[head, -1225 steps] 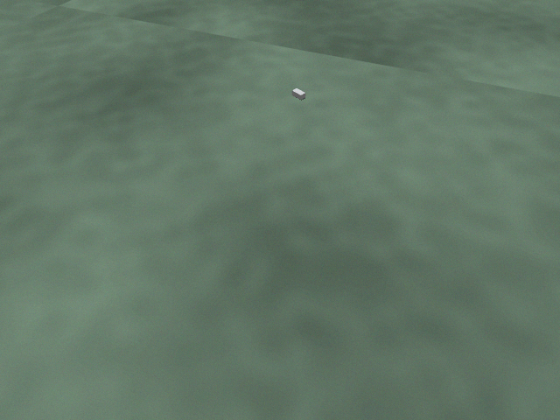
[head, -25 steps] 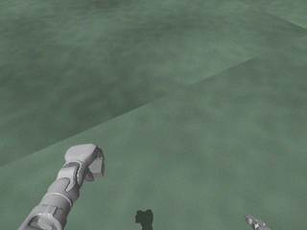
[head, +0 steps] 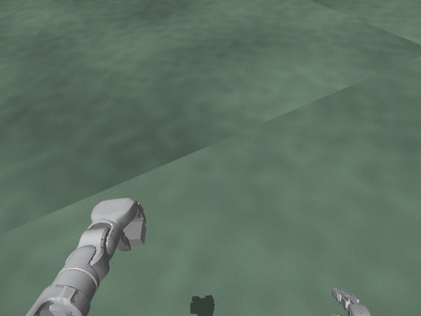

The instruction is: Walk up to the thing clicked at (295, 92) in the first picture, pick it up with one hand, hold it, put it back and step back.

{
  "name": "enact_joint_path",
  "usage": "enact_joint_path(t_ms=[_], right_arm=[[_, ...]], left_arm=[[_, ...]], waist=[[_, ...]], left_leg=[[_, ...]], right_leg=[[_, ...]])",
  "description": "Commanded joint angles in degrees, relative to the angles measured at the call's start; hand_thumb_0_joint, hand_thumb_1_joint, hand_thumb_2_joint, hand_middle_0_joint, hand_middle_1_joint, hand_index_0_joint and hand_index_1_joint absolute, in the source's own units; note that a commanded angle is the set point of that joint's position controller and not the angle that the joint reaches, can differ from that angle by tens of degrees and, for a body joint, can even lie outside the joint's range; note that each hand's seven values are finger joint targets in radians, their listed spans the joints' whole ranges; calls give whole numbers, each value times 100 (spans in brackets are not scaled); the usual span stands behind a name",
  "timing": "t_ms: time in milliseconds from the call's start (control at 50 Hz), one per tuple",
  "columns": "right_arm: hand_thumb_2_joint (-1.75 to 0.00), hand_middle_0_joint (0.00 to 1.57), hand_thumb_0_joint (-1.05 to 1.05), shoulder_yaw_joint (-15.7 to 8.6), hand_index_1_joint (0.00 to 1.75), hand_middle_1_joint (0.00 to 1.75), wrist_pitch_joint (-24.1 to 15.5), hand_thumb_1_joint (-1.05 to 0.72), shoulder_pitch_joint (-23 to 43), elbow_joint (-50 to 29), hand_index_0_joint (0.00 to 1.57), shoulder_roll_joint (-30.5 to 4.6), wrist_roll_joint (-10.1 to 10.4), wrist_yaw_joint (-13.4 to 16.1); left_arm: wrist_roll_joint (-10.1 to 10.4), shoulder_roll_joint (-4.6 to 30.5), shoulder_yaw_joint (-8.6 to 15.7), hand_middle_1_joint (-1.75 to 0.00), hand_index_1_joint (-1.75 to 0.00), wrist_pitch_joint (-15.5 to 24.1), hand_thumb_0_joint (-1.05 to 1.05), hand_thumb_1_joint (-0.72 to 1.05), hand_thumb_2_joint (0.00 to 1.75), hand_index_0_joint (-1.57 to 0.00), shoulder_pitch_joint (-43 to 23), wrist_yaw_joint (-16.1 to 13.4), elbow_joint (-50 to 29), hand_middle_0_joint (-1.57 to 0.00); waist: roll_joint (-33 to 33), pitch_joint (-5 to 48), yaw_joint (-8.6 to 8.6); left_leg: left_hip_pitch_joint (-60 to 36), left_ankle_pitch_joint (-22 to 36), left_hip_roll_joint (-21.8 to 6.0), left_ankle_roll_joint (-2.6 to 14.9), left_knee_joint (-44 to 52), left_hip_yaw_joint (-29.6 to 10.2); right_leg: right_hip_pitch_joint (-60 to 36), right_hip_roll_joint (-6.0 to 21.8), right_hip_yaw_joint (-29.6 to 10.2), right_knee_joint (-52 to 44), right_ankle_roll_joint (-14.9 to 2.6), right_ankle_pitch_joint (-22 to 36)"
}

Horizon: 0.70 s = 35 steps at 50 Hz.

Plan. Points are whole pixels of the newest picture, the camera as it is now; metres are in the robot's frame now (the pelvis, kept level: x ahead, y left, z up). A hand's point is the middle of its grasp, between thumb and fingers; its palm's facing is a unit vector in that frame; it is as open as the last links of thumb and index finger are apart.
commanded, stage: hold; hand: left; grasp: from above
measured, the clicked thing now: (125, 234) +0.31 +0.23 -0.08
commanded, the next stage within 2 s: crouch in 0.98 s
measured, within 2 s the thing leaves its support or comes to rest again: neither
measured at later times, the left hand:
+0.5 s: hand (121, 232) +0.29 +0.22 -0.03, palm faces -0.46 -0.07 -0.89, open 7.1 cm
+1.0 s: hand (122, 232) +0.30 +0.22 -0.04, palm faces -0.47 -0.06 -0.88, open 7.1 cm
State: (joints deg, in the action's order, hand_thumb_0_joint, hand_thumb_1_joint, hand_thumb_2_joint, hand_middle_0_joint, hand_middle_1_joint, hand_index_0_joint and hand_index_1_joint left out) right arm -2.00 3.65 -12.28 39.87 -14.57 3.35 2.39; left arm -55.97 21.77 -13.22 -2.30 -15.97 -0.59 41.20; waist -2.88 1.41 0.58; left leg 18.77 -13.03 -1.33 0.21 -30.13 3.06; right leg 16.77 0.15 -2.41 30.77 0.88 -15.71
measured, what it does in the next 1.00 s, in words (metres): stands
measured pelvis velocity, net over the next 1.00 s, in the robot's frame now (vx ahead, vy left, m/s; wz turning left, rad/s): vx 0.01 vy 0.00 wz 0.00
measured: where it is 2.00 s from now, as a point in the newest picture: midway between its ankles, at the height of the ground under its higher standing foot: outside the picture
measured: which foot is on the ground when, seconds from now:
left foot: down 0.00-1.00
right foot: down 0.00-1.00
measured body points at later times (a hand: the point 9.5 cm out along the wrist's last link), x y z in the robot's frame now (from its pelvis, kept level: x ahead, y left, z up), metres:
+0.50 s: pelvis +0.00 +0.00 +0.00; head +0.00 -0.02 +0.45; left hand +0.31 +0.22 +0.02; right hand +0.14 -0.25 -0.11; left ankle +0.03 +0.12 -0.73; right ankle +0.00 -0.13 -0.73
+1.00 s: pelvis +0.01 +0.00 +0.01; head +0.01 -0.02 +0.45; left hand +0.32 +0.22 +0.01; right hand +0.14 -0.26 -0.11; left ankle +0.03 +0.12 -0.73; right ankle +0.00 -0.13 -0.73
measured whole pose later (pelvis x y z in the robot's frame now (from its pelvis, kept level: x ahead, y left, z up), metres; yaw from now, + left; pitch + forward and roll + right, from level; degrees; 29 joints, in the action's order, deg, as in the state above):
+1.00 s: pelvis +0.01 +0.00 +0.01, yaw +0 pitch +1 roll +0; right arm -1.9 4.3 -11.4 39.4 -14.5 3.9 3.1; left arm -56.2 21.8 -13.3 -1.7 -14.5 2.0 37.9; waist -3.0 0.8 0.0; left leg 15.7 -11.6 -1.1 0.1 -26.4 3.1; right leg 14.0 0.3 -2.5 27.4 0.8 -14.5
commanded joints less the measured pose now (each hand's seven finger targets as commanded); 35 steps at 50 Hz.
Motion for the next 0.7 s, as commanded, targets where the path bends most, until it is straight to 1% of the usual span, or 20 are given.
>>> enact_joint_path(t_ms=[0, 40, 60, 100, 160, 180, 200, 240, 320, 340, 380, 400, 420, 440, 540, 580, 600, 620, 660, 680], right_arm=[[-90, 20, 0, -221, 30, 30, -283, -89, 486, -796, 20, -790, 24, 61], [-90, 20, 0, -211, 30, 30, -295, -89, 504, -792, 20, -802, 19, 61], [-90, 20, 0, -197, 30, 30, -303, -89, 551, -802, 20, -772, 26, 64], [-90, 20, 0, -199, 30, 30, -309, -89, 544, -782, 20, -764, 18, 72], [-90, 20, 0, -187, 30, 30, -313, -89, 525, -745, 20, -754, 29, 73], [-90, 20, 0, -191, 30, 30, -315, -89, 534, -745, 20, -757, 31, 71], [-90, 20, 0, -191, 30, 30, -315, -89, 543, -747, 20, -760, 36, 67], [-90, 20, 0, -201, 30, 30, -310, -89, 601, -758, 20, -771, 47, 80], [-90, 20, 0, -165, 30, 30, -306, -90, 613, -769, 20, -750, 64, 91], [-90, 20, 0, -156, 30, 30, -295, -90, 638, -770, 20, -737, 65, 97], [-90, 20, 0, -147, 30, 30, -295, -90, 618, -799, 20, -736, 62, 102], [-90, 20, 0, -144, 30, 30, -285, -90, 644, -797, 20, -726, 63, 109], [-90, 20, 0, -145, 30, 30, -287, -90, 634, -810, 20, -726, 55, 106], [-90, 20, 0, -152, 30, 30, -290, -90, 647, -823, 20, -733, 61, 108], [-90, 20, 0, -169, 30, 30, -268, -90, 648, -824, 20, -728, 50, 113], [-90, 20, 0, -181, 30, 30, -264, -90, 595, -775, 20, -730, 42, 108], [-90, 20, 0, -194, 30, 30, -253, -90, 587, -743, 20, -737, 37, 106], [-90, 20, 0, -193, 30, 30, -253, -89, 560, -725, 20, -723, 31, 103], [-90, 20, 0, -198, 30, 30, -244, -90, 576, -697, 20, -713, 47, 103], [-90, 20, 0, -209, 30, 30, -240, -90, 567, -688, 20, -753, 47, 104]], left_arm=[[-11, 1221, 565, -21, -18, 42, 0, 83, 21, -120, -2063, -229, -1225, -117], [-40, 1244, 582, -20, -18, 40, 0, 82, 23, -119, -1969, -229, -1199, -117], [-39, 1253, 585, -20, -17, 52, 0, 83, 22, -120, -2051, -226, -1319, -118], [-66, 1325, 624, -20, -18, 68, 0, 81, 24, -119, -2213, -229, -1464, -118], [-49, 1224, 555, -22, -20, 23, 0, 83, 26, -120, -2170, -228, -1381, -118], [-33, 1238, 597, -22, -20, 11, 0, 84, 26, -121, -2096, -225, -1382, -119], [-39, 1126, 508, -21, -19, -16, 0, 83, 26, -121, -1936, -203, -1261, -119], [-7, 1247, 557, -23, -21, -7, 0, 84, 28, -120, -2100, -151, -1521, -118], [13, 1147, 462, -18, -17, -22, 0, 83, 25, -121, -1971, -5, -1289, -120], [12, 1209, 532, -17, -16, -23, 0, 82, 23, -120, -1794, 11, -1163, -119], [28, 1163, 472, -20, -18, 16, 0, 79, 23, -117, -1946, 52, -1308, -115], [-8, 1221, 545, -19, -18, 13, 0, 79, 25, -118, -1804, 49, -1123, -116], [4, 1180, 514, -18, -17, 39, 0, 80, 22, -118, -1880, 46, -1256, -116], [14, 1228, 559, -19, -18, 69, 0, 80, 25, -118, -1955, 29, -1397, -117], [-68, 1297, 643, -18, -17, 82, 0, 82, 25, -121, -2105, -134, -1545, -119], [-100, 1254, 638, -18, -17, 48, 0, 82, 24, -121, -2127, -211, -1496, -119], [-117, 1375, 737, -16, -16, 27, 0, 80, 27, -120, -2140, -242, -1439, -120], [-125, 1331, 672, -16, -16, 28, 0, 81, 26, -120, -2298, -250, -1489, -119], [-111, 1282, 620, -18, -17, -13, 0, 82, 24, -121, -2199, -238, -1396, -120], [-89, 1277, 617, -18, -17, -33, 0, 82, 25, -120, -2158, -222, -1298, -119]], waist=[[131, 1242, -42], [124, 1209, -40], [71, 1272, -82], [77, 1371, -58], [142, 1412, -37], [139, 1368, -81], [179, 1298, -60], [109, 1408, -98], [312, 1158, -51], [318, 1098, -107], [310, 1154, -73], [292, 1074, -108], [315, 1127, -80], [194, 1227, -124], [52, 1414, -92], [204, 1425, -56], [160, 1468, -76], [182, 1540, -62], [223, 1520, -93], [232, 1435, -74]], left_leg=[[-922, 514, 109, 37, 516, -125], [-950, 447, 102, 29, 535, -138], [-987, 542, 113, 21, 539, -134], [-1059, 603, 116, 33, 513, -116], [-1097, 781, 130, 38, 500, -90], [-1091, 802, 119, 33, 525, -98], [-1093, 794, 107, 29, 555, -111], [-1139, 866, 119, 31, 552, -81], [-1062, 776, 140, 80, 587, -52], [-1045, 765, 133, 77, 604, -62], [-1073, 762, 129, 80, 616, -56], [-1039, 785, 145, 73, 619, -53], [-1049, 790, 160, 82, 596, -48], [-1115, 808, 141, 61, 617, -46], [-1254, 1019, 153, 49, 578, -41], [-1249, 1058, 154, 72, 554, -39], [-1271, 1121, 160, 75, 536, -28], [-1272, 1169, 162, 83, 515, -22], [-1287, 1253, 174, 95, 512, -4], [-1252, 1187, 172, 86, 533, -2]], right_leg=[[-20, -235, 123, -616, -155, 538], [-44, -232, 129, -646, -156, 466], [-51, -229, 129, -627, -164, 529], [-90, -223, 110, -657, -147, 600], [-148, -224, 105, -659, -134, 775], [-182, -231, 123, -660, -141, 780], [-174, -235, 141, -661, -153, 769], [-212, -231, 136, -687, -146, 830], [-178, -198, 119, -770, -117, 794], [-180, -200, 138, -784, -120, 750], [-163, -207, 124, -772, -125, 757], [-169, -201, 140, -783, -130, 749], [-168, -194, 120, -780, -121, 780], [-203, -210, 125, -758, -142, 766], [-252, -205, 124, -732, -141, 978], [-265, -202, 123, -732, -119, 1058], [-319, -188, 128, -749, -108, 1124], [-349, -189, 123, -734, -99, 1196], [-371, -176, 117, -751, -78, 1326], [-360, -177, 114, -779, -92, 1227]])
